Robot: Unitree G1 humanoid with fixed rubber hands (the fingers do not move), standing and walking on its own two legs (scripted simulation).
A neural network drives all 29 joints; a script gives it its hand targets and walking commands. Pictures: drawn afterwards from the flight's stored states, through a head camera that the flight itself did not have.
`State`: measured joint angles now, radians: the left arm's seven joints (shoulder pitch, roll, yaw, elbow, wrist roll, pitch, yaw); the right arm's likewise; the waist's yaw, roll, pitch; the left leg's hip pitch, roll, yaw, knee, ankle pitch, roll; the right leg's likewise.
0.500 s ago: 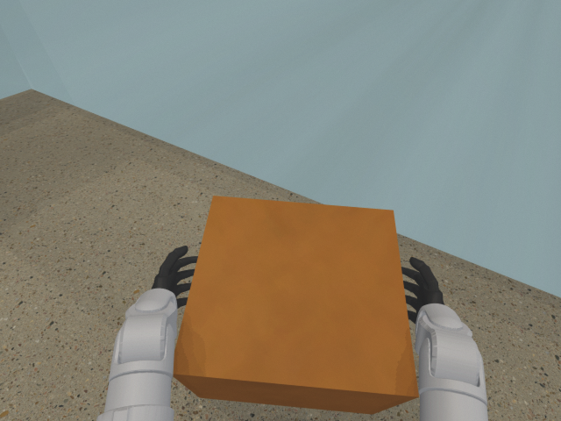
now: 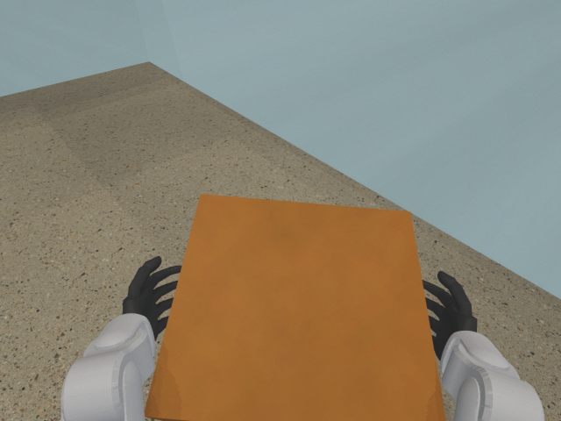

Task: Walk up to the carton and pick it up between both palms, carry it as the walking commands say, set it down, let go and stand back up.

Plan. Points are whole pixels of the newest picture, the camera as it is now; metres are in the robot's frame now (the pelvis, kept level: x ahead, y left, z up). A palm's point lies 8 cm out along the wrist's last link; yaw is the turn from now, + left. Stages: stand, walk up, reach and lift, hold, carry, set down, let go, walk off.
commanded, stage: carry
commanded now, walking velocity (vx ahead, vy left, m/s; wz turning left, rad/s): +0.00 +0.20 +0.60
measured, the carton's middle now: (294, 322) +0.27 +0.00 +0.04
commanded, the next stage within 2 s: none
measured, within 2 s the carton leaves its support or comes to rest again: neither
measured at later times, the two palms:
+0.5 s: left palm out of the picture +0.12 +0.41 +0.08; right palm (248, 336) +0.23 +0.06 +0.08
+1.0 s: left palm out of the picture -0.01 +0.56 +0.13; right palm (73, 329) +0.21 +0.26 +0.11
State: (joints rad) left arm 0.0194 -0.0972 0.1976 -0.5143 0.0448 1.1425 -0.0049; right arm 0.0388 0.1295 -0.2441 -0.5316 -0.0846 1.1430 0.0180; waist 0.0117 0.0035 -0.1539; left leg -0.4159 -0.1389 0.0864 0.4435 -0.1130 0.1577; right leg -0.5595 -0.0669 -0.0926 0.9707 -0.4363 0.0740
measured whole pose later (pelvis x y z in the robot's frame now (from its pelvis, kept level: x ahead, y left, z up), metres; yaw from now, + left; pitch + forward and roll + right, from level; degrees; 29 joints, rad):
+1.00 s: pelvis -0.10 +0.28 +0.01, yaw +35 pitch +4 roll +5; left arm 0.00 -0.13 0.21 -0.57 0.07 1.13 0.01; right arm -0.06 0.12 -0.20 -0.56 -0.10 1.21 -0.07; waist 0.00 -0.01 -0.10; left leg -0.59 0.08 0.06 0.92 -0.33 -0.07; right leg -0.34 -0.31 -0.29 0.57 -0.26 0.06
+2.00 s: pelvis -0.36 +0.49 -0.01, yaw +69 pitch +3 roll +1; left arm -0.02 -0.09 0.18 -0.50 0.08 1.16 0.04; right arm -0.04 0.13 -0.21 -0.47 -0.10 1.15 -0.08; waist 0.00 -0.07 -0.03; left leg -0.48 0.01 0.06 0.66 -0.23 0.02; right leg -0.57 -0.21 -0.11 1.21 -0.59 0.14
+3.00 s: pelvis -0.65 +0.48 +0.00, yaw +102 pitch +4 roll +2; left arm 0.07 -0.13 0.15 -0.58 0.08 1.11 0.04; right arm 0.02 0.13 -0.20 -0.58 -0.09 1.13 -0.07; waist -0.02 0.03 -0.12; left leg -0.40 -0.19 0.02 0.37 -0.04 0.12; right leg -0.38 -0.05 -0.14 0.69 -0.47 0.05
